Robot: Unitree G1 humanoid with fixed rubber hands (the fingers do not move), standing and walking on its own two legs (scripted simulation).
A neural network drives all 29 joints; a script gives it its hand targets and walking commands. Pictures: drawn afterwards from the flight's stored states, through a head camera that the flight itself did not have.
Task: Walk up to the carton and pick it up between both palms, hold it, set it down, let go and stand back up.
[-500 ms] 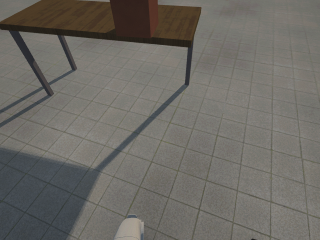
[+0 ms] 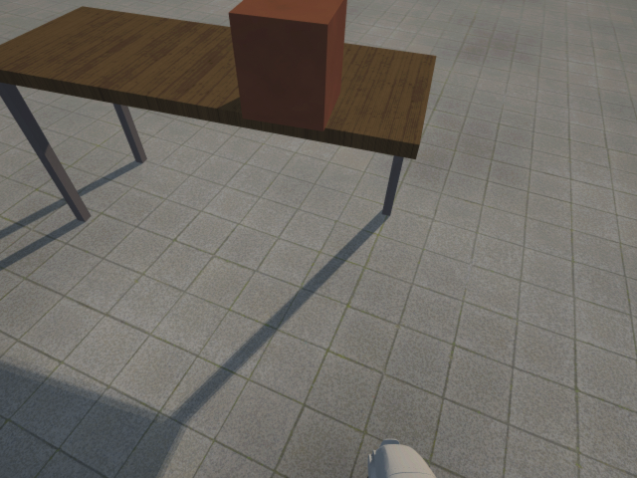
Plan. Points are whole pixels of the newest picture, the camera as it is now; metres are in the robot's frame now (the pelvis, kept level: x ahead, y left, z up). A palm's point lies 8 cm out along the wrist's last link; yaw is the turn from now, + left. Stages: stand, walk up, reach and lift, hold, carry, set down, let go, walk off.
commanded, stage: walk up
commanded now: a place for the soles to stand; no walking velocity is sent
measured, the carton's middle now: (292, 58) +1.04 +0.00 +0.05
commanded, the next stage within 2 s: none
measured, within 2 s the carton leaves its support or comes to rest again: neither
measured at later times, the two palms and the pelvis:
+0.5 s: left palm (163, 475) +0.17 +0.21 -0.12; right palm (464, 337) +0.35 -0.26 -0.12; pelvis +0.25 -0.03 +0.00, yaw +3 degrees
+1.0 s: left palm (145, 280) +0.51 +0.31 -0.13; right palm (412, 298) +0.42 -0.19 -0.11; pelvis +0.45 +0.06 +0.00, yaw +2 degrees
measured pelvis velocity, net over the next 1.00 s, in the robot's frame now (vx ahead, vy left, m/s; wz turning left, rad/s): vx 0.45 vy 0.06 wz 0.04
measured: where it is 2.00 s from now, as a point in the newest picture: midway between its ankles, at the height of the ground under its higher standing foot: (286, 376)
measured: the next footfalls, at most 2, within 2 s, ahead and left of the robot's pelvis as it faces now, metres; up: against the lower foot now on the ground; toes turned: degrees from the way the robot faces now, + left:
right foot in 0.14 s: +0.24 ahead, -0.15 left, +0.00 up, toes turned -6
left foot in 0.62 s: +0.47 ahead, +0.12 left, +0.00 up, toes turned +9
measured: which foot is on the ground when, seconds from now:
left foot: down 0.00-0.16, up 0.18-0.60, down 0.62-1.00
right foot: up 0.00-0.12, down 0.14-0.64, up 0.66-1.00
